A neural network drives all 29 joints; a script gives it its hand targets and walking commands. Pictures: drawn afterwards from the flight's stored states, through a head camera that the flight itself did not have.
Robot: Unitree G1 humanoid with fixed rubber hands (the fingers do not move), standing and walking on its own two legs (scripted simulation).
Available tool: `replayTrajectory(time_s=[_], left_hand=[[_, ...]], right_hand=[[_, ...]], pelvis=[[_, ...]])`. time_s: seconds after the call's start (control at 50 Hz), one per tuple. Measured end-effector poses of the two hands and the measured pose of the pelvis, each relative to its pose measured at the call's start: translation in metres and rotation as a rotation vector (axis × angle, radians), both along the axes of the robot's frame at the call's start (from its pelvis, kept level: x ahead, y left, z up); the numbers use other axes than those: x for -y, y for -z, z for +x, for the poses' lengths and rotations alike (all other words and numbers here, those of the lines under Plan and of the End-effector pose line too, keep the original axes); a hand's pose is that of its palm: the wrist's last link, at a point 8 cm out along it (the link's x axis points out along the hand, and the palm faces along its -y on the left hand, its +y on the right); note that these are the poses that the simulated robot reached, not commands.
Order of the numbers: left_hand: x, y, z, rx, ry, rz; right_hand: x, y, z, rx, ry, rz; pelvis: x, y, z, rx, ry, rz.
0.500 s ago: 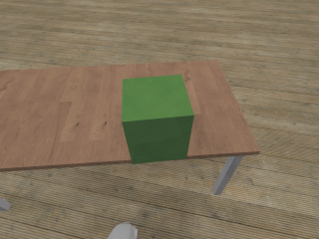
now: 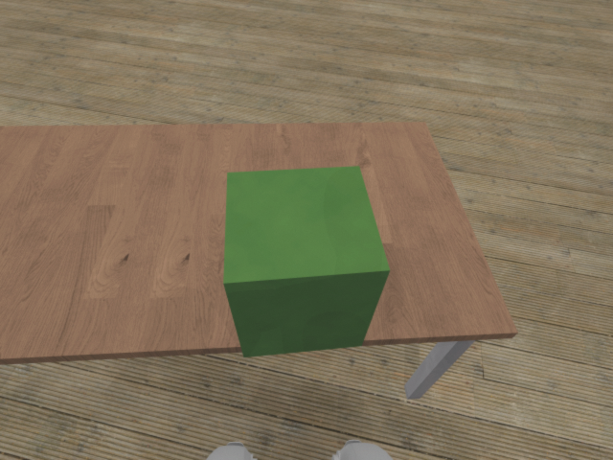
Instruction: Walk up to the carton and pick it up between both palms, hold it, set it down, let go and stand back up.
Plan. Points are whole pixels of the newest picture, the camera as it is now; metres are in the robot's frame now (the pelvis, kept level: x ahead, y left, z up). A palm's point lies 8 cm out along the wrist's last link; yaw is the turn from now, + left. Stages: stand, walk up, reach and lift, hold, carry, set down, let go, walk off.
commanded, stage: walk up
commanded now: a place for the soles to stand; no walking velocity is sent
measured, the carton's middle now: (299, 265) +0.43 +0.01 -0.05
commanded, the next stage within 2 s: none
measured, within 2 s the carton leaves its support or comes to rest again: neither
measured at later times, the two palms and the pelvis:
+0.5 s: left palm out of the picture +0.10 +0.31 -0.09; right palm out of the picture +0.08 -0.33 -0.09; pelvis +0.02 -0.01 +0.00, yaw +0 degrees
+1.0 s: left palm out of the picture +0.06 +0.36 -0.10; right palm out of the picture +0.05 -0.29 -0.08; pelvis -0.03 +0.03 +0.00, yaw +1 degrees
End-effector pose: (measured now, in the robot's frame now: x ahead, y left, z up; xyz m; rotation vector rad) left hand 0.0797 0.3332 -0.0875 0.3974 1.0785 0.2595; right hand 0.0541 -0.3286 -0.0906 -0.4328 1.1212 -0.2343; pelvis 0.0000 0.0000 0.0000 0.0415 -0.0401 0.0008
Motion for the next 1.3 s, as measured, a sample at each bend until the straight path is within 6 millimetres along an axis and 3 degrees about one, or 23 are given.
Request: replayTrajectory(time_s=[0.12, 0.28, 0.7, 0.96, 1.16, 1.3], left_hand=[[0.024, -0.003, 0.006, -0.008, 0.003, -0.018], [0.038, 0.003, 0.017, -0.004, 0.015, -0.059], [0.010, -0.003, 0.015, -0.001, 0.014, -0.008], [-0.028, 0.008, -0.014, 0.033, -0.007, -0.010], [-0.022, 0.005, -0.060, 0.028, -0.028, 0.009], [-0.027, 0.001, -0.086, 0.043, -0.049, 0.028]], right_hand=[[0.007, 0.003, 0.019, 0.002, -0.005, 0.020], [0.006, 0.003, 0.026, 0.009, -0.010, 0.025], [-0.004, 0.003, 0.027, -0.009, -0.008, 0.025], [-0.036, -0.008, -0.001, -0.006, -0.017, 0.001], [-0.027, 0.001, -0.006, 0.052, -0.031, 0.031], [-0.034, 0.011, -0.026, 0.038, -0.052, 0.065]], pelvis=[[0.011, -0.005, 0.009, -0.008, -0.007, 0.009], [0.011, -0.004, 0.013, -0.016, -0.004, -0.001], [0.000, -0.004, 0.010, -0.009, -0.010, -0.007], [-0.032, -0.001, -0.025, 0.019, -0.022, -0.054], [-0.019, 0.005, -0.064, 0.055, -0.024, -0.034], [-0.022, 0.008, -0.085, 0.065, -0.042, -0.021]])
